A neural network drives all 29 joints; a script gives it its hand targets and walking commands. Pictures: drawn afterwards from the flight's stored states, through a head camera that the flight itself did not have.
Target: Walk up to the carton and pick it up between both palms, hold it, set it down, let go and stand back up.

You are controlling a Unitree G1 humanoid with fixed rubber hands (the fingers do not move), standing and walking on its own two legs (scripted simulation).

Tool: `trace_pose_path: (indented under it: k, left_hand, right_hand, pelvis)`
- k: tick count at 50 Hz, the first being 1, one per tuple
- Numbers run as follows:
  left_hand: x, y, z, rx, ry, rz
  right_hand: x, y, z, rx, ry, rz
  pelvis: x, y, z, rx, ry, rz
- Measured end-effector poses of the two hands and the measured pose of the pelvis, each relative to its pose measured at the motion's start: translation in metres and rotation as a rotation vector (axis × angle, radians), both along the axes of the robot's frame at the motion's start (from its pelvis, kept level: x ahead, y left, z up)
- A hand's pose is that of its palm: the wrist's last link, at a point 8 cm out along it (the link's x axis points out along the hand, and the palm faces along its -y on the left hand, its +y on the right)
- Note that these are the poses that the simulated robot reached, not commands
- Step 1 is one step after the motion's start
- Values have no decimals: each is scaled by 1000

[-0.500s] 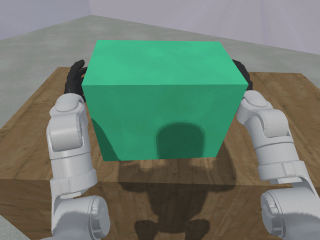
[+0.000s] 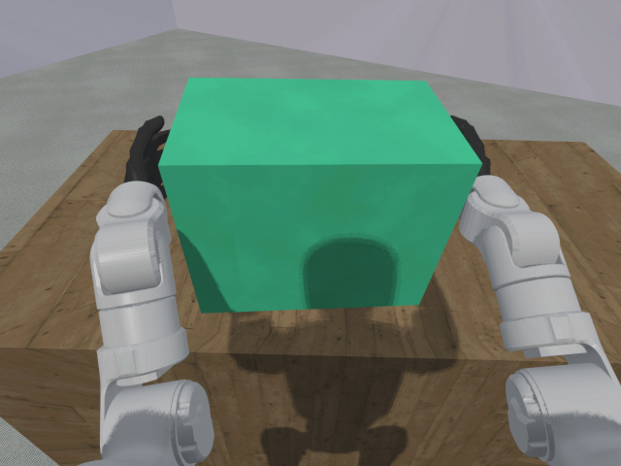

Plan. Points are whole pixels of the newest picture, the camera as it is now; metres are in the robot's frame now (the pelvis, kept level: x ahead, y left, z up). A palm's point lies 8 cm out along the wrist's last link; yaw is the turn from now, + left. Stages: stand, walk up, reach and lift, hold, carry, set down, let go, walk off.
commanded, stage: hold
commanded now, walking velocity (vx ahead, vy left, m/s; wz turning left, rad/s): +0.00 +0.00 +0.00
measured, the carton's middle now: (311, 198) +0.37 +0.00 +0.21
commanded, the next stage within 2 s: none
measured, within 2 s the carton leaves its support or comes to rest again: neither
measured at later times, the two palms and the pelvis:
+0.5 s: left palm (146, 187) +0.35 +0.19 +0.24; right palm (469, 182) +0.36 -0.18 +0.24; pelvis +0.00 +0.00 +0.00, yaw +0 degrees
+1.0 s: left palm (146, 187) +0.35 +0.19 +0.24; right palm (469, 182) +0.36 -0.18 +0.24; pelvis +0.00 +0.00 +0.00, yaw +0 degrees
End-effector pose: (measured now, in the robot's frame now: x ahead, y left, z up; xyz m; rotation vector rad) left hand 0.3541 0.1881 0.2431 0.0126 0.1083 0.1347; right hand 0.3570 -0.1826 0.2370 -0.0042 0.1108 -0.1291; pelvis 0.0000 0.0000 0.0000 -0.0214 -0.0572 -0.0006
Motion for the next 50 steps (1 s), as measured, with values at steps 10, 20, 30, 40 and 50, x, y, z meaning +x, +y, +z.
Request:
trace_pose_path:
  k: [10,20,30,40,50]
  left_hand:
    - [0,0,0,0,0,0]
    - [0,0,0,0,0,0]
    - [0,0,0,0,0,0]
    - [0,0,0,0,0,0]
    - [0,0,0,0,0,0]
  right_hand:
    - [0,0,0,0,0,0]
    - [0,0,0,0,0,0]
    - [0,0,0,0,0,0]
    - [0,0,0,0,0,0]
    - [0,0,0,0,0,0]
  pelvis:
    - [0,0,0,0,0,0]
    - [0,0,0,0,0,0]
    - [0,0,0,0,0,0]
    - [0,0,0,0,0,0]
    - [0,0,0,0,0,0]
